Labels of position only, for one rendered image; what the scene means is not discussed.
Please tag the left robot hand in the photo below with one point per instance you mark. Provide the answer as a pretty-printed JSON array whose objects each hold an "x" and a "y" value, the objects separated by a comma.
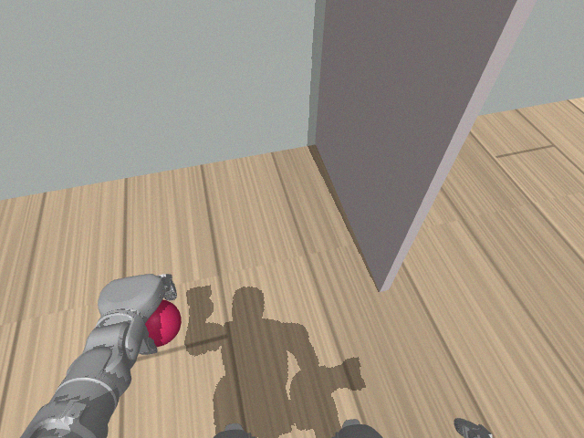
[{"x": 141, "y": 295}]

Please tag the ball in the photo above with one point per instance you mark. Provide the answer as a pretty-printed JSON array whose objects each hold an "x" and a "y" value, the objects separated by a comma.
[{"x": 164, "y": 324}]

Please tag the right robot hand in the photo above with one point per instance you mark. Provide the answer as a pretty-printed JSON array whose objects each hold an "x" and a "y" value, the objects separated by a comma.
[{"x": 470, "y": 430}]

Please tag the left robot arm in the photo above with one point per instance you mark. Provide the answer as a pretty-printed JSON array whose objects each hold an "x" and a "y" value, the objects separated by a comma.
[{"x": 88, "y": 396}]

